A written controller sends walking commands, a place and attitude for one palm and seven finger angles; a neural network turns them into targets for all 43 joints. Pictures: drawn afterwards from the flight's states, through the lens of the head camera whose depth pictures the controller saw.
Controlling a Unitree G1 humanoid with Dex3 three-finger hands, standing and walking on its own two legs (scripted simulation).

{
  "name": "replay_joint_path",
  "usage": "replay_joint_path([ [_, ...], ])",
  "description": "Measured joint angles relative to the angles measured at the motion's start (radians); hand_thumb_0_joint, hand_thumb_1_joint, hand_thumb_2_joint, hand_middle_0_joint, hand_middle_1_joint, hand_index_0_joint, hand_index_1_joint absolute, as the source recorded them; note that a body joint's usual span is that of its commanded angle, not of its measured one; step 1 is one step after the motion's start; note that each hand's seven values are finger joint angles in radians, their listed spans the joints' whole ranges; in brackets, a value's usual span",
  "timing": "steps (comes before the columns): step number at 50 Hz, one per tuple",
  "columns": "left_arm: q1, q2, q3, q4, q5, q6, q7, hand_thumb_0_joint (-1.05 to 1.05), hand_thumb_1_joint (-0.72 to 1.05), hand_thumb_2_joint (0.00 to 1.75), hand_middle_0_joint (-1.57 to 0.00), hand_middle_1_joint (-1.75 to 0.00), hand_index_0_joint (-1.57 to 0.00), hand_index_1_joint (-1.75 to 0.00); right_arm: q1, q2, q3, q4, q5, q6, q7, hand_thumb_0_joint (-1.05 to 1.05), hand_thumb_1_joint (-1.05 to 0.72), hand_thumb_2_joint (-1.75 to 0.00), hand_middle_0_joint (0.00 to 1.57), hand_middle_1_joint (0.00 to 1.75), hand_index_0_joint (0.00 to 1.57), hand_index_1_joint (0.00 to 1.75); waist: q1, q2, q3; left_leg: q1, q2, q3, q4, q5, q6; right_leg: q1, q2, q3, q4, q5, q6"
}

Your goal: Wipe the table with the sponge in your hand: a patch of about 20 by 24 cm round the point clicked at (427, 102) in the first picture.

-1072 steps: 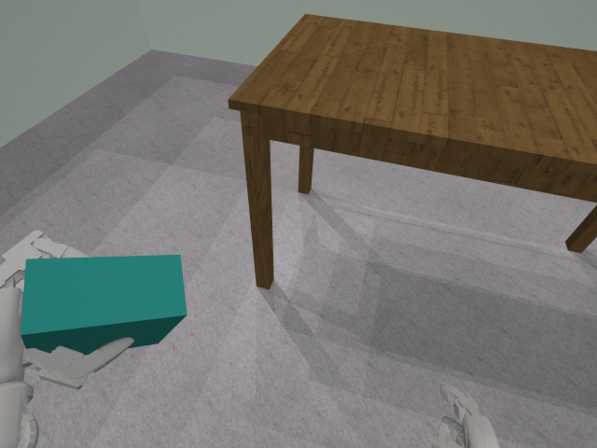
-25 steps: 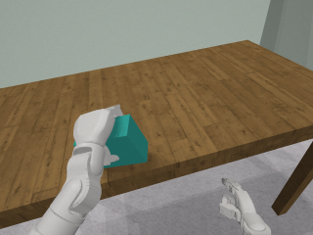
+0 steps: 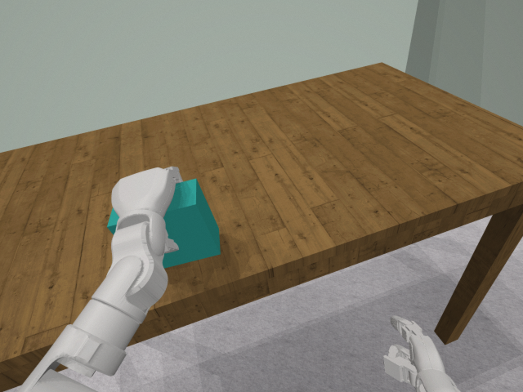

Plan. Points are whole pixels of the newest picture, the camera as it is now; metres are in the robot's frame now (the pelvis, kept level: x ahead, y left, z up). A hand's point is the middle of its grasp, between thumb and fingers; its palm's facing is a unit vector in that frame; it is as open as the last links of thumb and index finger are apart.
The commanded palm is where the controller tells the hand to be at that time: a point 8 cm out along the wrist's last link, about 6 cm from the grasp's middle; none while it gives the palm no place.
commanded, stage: wipe forward along the third lane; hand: left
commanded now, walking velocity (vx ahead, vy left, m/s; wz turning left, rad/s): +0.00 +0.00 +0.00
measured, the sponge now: (174, 235) +0.34 +0.19 +0.10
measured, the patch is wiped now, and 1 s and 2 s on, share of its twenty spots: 0.95 1.00 1.00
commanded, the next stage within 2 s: wipe back along the third lane in 1.10 s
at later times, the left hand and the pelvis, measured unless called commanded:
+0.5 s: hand (159, 199) +0.38 +0.22 +0.14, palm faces +0.02 -0.04 -1.00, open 10.2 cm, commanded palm +0.35 +0.24 +0.17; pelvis +0.00 -0.01 +0.00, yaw +0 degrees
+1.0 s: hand (151, 183) +0.42 +0.25 +0.14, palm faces -0.04 -0.03 -1.00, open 10.2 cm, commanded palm +0.40 +0.27 +0.17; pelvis +0.00 +0.01 +0.00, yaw -1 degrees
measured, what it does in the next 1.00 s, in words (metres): stands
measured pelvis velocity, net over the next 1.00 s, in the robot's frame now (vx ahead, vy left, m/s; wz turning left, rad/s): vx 0.00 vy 0.01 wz -0.01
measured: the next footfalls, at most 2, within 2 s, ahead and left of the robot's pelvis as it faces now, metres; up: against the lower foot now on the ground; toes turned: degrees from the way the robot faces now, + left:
none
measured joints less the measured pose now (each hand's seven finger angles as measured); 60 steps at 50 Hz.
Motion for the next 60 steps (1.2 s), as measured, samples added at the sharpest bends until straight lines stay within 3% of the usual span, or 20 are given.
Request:
replay_joint_path([
  [8, -0.055, 0.001, 0.010, 0.111, 0.028, 0.012, -0.030, -0.03, -0.52, 1.01, -0.71, -1.31, -0.76, -1.31, 0.010, -0.014, -0.007, 0.018, -0.002, -0.001, -0.003, 0.01, -0.91, -0.90, 0.20, 0.30, 0.19, 0.30, -0.013, 0.002, -0.007, -0.017, 0.003, 0.000, 0.008, -0.006, 0.011, -0.019, 0.005, 0.004, 0.009, -0.006, -0.006],
  [20, -0.134, 0.024, 0.056, 0.237, 0.025, -0.072, -0.044, -0.02, -0.53, 1.02, -0.72, -1.31, -0.76, -1.30, 0.022, -0.015, -0.009, 0.026, -0.007, -0.016, -0.020, 0.01, -0.91, -0.90, 0.20, 0.30, 0.19, 0.30, -0.010, -0.004, -0.014, -0.052, -0.001, -0.032, 0.028, -0.018, 0.025, -0.049, 0.014, 0.000, 0.018, -0.007, -0.014],
  [30, -0.232, 0.059, 0.103, 0.404, 0.027, -0.140, -0.043, -0.01, -0.53, 1.02, -0.73, -1.31, -0.77, -1.30, 0.059, -0.018, -0.013, 0.022, -0.005, -0.015, -0.026, 0.01, -0.91, -0.90, 0.20, 0.30, 0.20, 0.30, -0.035, -0.014, -0.025, -0.103, -0.002, -0.046, 0.048, -0.022, 0.025, -0.097, 0.019, 0.002, 0.030, -0.004, -0.015],
  [40, -0.308, 0.083, 0.138, 0.523, 0.035, -0.212, -0.026, -0.01, -0.54, 1.03, -0.73, -1.31, -0.77, -1.30, 0.121, -0.026, -0.030, 0.042, -0.005, -0.012, -0.028, 0.01, -0.91, -0.90, 0.20, 0.30, 0.20, 0.30, -0.053, -0.020, -0.030, -0.141, -0.006, -0.044, 0.056, -0.021, 0.026, -0.134, 0.016, 0.006, 0.032, 0.002, -0.005],
  [54, -0.432, 0.097, 0.154, 0.705, 0.057, -0.265, -0.002, 0.00, -0.54, 1.03, -0.74, -1.31, -0.78, -1.30, 0.161, -0.016, -0.036, 0.051, -0.003, -0.011, -0.022, 0.01, -0.91, -0.90, 0.20, 0.30, 0.20, 0.30, -0.079, -0.030, -0.040, -0.169, -0.018, -0.035, 0.040, -0.007, 0.011, -0.156, 0.002, 0.018, 0.004, 0.020, 0.022],
  [60, -0.448, 0.080, 0.153, 0.736, 0.064, -0.274, 0.014, 0.00, -0.54, 1.03, -0.74, -1.31, -0.78, -1.30, 0.173, -0.011, -0.039, 0.050, -0.005, -0.007, -0.015, 0.01, -0.91, -0.90, 0.20, 0.30, 0.20, 0.30, -0.078, -0.032, -0.048, -0.165, -0.027, -0.029, 0.023, -0.001, 0.006, -0.149, -0.007, 0.026, -0.021, 0.029, 0.038],
])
